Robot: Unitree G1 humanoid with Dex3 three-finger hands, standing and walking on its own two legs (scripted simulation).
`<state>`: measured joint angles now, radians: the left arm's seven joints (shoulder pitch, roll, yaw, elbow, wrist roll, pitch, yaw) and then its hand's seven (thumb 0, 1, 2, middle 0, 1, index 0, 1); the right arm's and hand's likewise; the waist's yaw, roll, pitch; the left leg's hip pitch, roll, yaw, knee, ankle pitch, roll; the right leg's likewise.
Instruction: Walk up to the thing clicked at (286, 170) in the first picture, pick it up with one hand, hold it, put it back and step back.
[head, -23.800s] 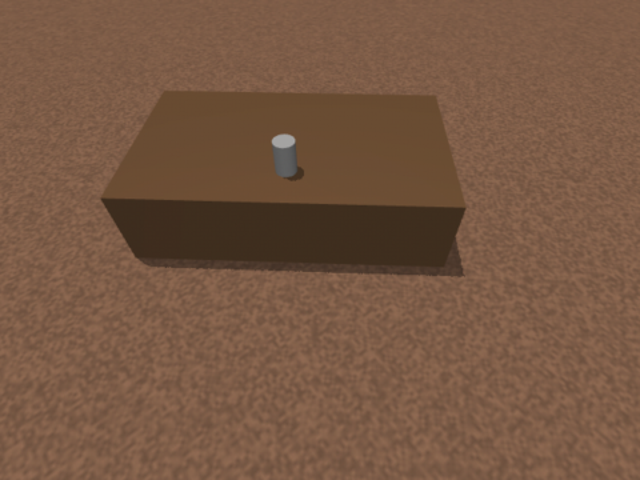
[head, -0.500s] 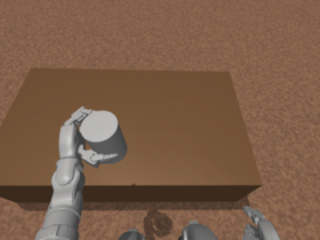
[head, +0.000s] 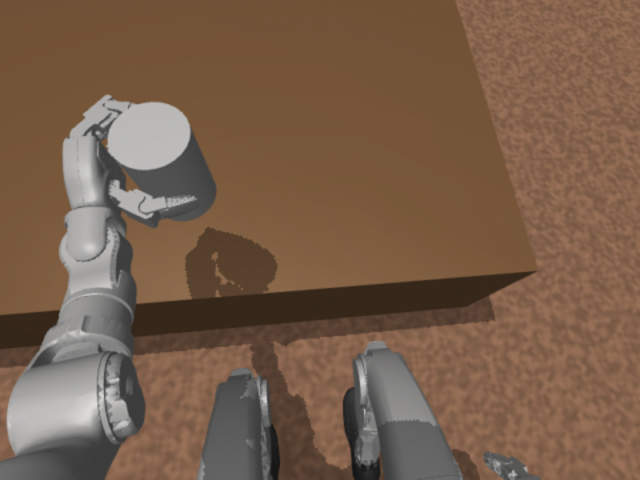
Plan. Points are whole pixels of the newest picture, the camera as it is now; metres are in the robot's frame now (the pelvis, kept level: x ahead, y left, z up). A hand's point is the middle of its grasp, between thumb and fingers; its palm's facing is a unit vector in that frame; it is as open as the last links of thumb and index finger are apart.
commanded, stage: crouch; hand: left
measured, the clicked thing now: (169, 167) +0.49 +0.14 +0.02
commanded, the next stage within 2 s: lower in 0.66 s
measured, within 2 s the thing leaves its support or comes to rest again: rests again in 1.86 s
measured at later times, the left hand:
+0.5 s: hand (164, 165) +0.53 +0.17 -0.04, palm faces +0.07 -1.00 -0.01, open 11.4 cm
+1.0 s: hand (174, 177) +0.54 +0.17 -0.10, palm faces +0.08 -1.00 -0.02, open 11.4 cm
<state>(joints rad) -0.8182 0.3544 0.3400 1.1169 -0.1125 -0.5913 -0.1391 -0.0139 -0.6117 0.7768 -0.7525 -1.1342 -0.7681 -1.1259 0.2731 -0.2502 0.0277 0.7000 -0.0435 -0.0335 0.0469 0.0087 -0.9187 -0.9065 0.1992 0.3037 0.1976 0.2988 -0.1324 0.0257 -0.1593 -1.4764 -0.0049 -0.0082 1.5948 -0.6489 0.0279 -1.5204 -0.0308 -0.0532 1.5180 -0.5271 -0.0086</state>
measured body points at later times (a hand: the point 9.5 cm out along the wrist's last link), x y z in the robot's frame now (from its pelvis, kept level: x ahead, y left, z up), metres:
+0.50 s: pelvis -0.02 +0.00 -0.06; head +0.19 +0.02 +0.34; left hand +0.52 +0.22 -0.04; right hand +0.03 -0.27 -0.18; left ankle +0.04 +0.10 -0.55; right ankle +0.08 -0.12 -0.55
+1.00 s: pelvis -0.02 +0.00 -0.10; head +0.20 +0.03 +0.29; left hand +0.53 +0.22 -0.09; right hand +0.01 -0.27 -0.21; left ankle +0.04 +0.10 -0.55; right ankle +0.08 -0.12 -0.55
